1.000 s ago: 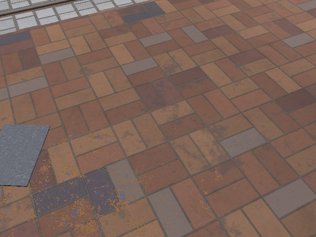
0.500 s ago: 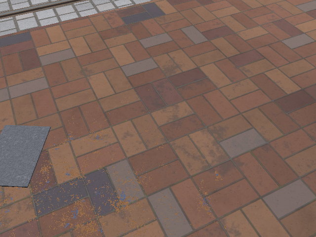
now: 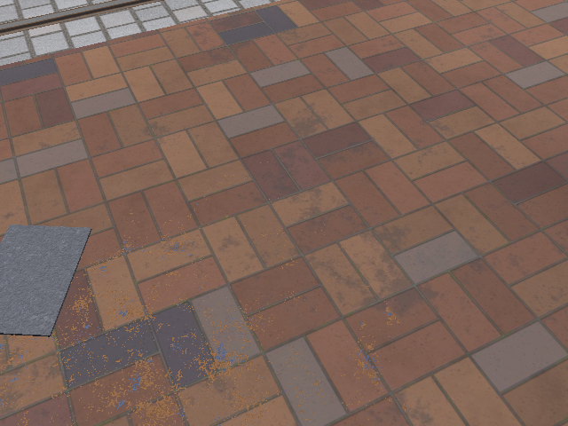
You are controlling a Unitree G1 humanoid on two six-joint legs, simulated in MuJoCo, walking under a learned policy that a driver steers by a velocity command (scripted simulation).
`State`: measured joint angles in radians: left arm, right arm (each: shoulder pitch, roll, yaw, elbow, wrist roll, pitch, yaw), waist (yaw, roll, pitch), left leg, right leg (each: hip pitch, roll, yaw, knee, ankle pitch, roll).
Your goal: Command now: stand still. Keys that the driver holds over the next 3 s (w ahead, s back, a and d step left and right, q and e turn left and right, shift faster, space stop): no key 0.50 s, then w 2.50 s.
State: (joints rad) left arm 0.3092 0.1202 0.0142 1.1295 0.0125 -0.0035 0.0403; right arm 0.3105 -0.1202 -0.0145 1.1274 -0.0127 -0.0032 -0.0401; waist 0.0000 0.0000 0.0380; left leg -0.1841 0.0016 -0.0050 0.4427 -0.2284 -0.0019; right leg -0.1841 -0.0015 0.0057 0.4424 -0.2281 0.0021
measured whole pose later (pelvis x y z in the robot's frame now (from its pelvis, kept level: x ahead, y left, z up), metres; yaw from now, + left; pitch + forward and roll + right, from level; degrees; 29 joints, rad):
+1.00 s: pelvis +0.12 -0.03 -0.01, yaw +0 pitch +1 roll +0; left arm 0.44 0.15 0.04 1.06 0.03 -0.10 0.01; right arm 0.34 -0.19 -0.06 1.05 -0.03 -0.07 0.01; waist 0.03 0.02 -0.01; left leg -0.43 0.00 0.03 1.07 -0.41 0.08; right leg -0.06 0.04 0.00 0.43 -0.40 -0.05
